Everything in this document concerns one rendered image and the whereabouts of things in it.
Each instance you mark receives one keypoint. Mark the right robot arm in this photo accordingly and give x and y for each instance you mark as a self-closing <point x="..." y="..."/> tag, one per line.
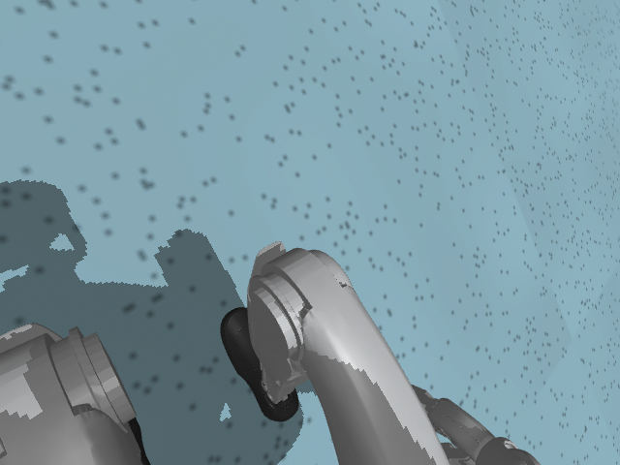
<point x="502" y="451"/>

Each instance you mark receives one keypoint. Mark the right robot foot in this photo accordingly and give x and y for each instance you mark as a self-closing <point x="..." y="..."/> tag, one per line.
<point x="236" y="340"/>

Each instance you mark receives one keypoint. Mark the left robot foot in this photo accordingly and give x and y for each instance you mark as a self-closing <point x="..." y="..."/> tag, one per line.
<point x="137" y="433"/>

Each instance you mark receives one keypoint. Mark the right robot hand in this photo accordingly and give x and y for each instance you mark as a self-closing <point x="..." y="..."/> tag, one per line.
<point x="467" y="436"/>

